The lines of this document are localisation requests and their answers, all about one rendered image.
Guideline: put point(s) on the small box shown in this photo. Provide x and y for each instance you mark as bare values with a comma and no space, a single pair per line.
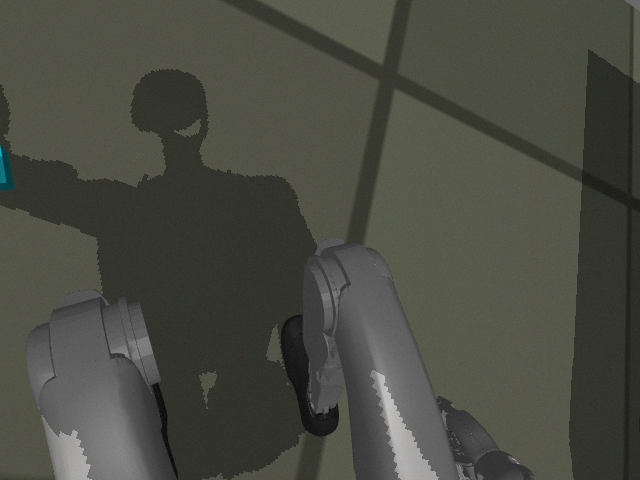
6,180

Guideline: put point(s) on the right robot hand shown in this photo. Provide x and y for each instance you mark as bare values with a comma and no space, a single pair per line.
468,439

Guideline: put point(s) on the right robot foot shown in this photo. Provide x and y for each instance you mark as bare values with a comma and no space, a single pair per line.
296,363

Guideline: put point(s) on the left robot foot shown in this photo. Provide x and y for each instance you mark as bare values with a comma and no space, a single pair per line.
164,417

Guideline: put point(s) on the right robot arm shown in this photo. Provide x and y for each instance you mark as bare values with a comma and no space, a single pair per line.
499,465

